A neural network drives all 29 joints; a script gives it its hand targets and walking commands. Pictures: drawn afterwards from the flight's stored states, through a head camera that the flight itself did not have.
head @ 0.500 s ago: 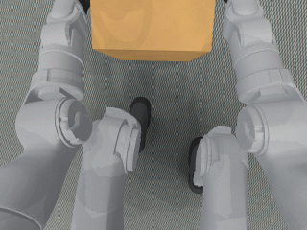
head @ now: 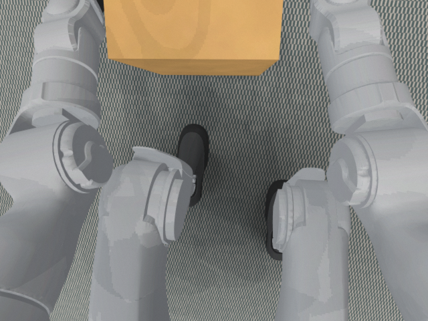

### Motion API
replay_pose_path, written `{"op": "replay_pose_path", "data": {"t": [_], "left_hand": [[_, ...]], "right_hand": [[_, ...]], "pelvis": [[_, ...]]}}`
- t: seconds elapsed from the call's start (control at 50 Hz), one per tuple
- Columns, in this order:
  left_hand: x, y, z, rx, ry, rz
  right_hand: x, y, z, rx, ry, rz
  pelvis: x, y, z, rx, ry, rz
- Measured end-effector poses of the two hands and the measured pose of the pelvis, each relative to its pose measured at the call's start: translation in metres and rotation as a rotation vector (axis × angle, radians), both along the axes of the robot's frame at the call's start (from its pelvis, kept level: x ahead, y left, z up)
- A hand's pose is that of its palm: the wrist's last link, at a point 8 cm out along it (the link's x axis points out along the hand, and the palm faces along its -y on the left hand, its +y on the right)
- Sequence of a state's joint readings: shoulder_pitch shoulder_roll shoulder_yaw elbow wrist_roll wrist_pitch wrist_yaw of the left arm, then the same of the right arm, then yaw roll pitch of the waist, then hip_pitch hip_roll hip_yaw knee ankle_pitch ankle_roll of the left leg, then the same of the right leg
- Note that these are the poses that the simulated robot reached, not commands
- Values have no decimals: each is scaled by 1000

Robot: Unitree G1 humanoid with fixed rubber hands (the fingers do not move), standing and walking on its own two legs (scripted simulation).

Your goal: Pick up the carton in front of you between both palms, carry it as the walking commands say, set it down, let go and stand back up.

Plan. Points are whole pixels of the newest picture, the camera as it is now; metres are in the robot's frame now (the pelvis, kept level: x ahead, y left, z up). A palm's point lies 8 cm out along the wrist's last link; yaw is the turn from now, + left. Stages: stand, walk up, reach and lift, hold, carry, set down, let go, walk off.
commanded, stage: set down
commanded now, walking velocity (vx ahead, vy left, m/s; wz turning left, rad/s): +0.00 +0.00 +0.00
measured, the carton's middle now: (203, 3) +0.53 +0.13 -0.24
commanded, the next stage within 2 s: let go in 1.62 s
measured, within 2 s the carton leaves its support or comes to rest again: rests again in 0.20 s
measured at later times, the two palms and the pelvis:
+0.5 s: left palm (87, 11) +0.49 +0.29 -0.19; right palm out of the picture +0.57 -0.08 -0.20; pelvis +0.00 +0.01 +0.00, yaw +0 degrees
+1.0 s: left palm out of the picture +0.49 +0.30 -0.05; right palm out of the picture +0.60 -0.07 -0.04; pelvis +0.00 +0.01 +0.07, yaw +0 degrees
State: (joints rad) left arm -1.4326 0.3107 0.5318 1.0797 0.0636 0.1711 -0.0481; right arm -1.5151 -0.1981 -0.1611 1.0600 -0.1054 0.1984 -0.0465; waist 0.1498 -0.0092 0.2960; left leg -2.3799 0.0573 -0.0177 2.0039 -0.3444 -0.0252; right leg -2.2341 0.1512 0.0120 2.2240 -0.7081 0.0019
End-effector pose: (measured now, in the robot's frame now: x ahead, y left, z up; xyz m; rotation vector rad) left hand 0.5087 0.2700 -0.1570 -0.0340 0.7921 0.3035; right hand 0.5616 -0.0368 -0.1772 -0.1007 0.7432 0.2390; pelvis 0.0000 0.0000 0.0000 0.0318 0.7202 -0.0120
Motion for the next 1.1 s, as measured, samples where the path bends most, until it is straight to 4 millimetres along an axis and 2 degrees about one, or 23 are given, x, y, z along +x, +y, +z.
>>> {"op": "replay_pose_path", "data": {"t": [0.28, 0.42, 0.48, 0.56, 0.66, 0.74, 0.94, 1.1], "left_hand": [[-10, 7, -15, -1, 19, 20], [-23, 16, -32, 45, 41, 103], [-23, 19, -34, 45, 31, 118], [-18, 22, -29, 46, -6, 122], [-10, 24, -10, 50, -76, 118], [-9, 21, 15, 44, -129, 118], [-16, 27, 89, 44, -138, 122], [-13, 25, 133, 46, -156, 105]], "right_hand": [[4, 3, -8, -7, -36, 47], [4, -36, -27, -96, -22, -4], [8, -47, -25, -103, -31, -13], [17, -46, -13, -91, -63, -18], [27, -38, 13, -76, -122, -27], [30, -33, 41, -87, -156, -35], [38, -31, 119, -109, -118, -65], [40, -36, 158, -101, -132, -73]], "pelvis": [[-1, 1, -3, 7, -37, 3], [-3, 4, -2, 8, -69, 6], [-3, 5, -3, 8, -66, 0], [-4, 7, -4, 6, -61, -4], [-6, 9, -2, 2, -55, 4], [-7, 8, 8, -8, -48, 19], [0, 7, 55, -31, 17, 38], [9, 11, 87, -41, 78, 44]]}}
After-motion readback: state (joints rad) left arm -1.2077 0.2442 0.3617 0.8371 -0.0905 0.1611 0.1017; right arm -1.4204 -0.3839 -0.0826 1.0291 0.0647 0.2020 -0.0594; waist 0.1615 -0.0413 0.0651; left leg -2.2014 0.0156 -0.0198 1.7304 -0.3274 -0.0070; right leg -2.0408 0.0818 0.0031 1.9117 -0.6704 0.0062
